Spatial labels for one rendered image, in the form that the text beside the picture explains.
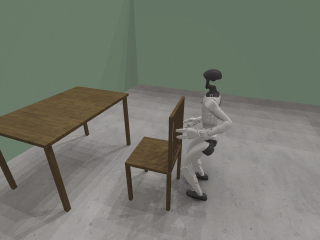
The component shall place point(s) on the robot left shin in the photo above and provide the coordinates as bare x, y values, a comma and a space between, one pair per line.
191, 178

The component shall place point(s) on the robot left hand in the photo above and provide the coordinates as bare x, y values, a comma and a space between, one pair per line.
191, 133

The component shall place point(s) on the right robot forearm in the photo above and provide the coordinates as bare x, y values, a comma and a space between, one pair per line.
198, 119

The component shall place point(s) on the left robot forearm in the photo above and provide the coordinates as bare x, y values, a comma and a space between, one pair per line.
214, 130

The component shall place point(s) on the table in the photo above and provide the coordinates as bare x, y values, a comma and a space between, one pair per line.
45, 122

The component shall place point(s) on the left robot upper arm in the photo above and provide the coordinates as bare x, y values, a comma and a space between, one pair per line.
212, 106

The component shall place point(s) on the right robot thigh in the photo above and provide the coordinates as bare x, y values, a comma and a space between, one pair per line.
195, 142

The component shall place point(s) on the chair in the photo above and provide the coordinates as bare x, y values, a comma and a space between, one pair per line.
158, 155

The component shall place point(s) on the robot right hand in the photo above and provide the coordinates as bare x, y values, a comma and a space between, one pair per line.
192, 122

